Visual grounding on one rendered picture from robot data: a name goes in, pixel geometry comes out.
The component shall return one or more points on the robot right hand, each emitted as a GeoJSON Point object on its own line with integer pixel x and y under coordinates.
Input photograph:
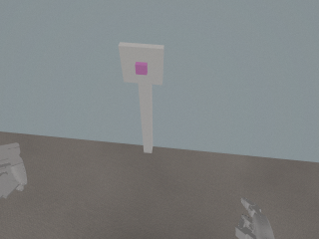
{"type": "Point", "coordinates": [256, 228]}

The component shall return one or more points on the panel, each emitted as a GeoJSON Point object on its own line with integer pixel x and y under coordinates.
{"type": "Point", "coordinates": [152, 54]}

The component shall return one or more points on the robot left hand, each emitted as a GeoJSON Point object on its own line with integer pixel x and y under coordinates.
{"type": "Point", "coordinates": [13, 164]}

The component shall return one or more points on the button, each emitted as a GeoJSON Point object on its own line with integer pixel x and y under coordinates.
{"type": "Point", "coordinates": [141, 68]}

